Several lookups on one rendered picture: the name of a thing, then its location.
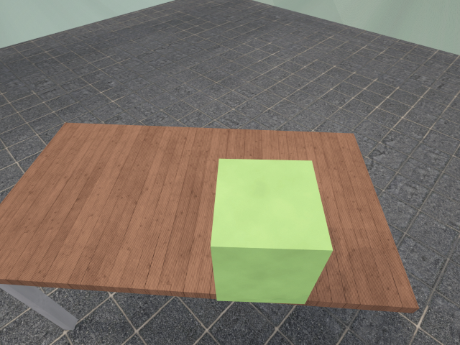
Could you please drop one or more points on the table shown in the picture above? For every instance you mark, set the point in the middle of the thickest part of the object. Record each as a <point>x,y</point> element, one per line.
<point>129,209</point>

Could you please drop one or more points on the carton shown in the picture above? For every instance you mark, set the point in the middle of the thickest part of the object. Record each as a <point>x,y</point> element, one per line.
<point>270,240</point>

